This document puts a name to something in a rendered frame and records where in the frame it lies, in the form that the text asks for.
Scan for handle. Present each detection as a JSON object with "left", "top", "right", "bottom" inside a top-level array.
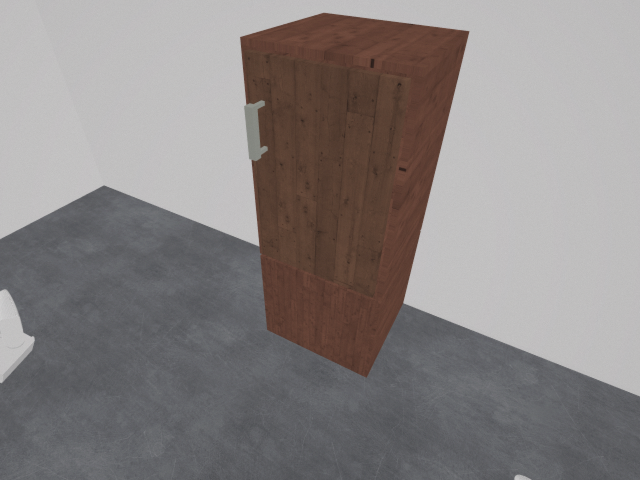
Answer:
[{"left": 244, "top": 100, "right": 268, "bottom": 161}]

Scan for cupboard door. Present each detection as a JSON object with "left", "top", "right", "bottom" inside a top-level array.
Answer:
[{"left": 244, "top": 49, "right": 411, "bottom": 298}]

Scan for robot left hand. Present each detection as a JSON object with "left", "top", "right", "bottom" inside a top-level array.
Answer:
[{"left": 0, "top": 289, "right": 35, "bottom": 383}]

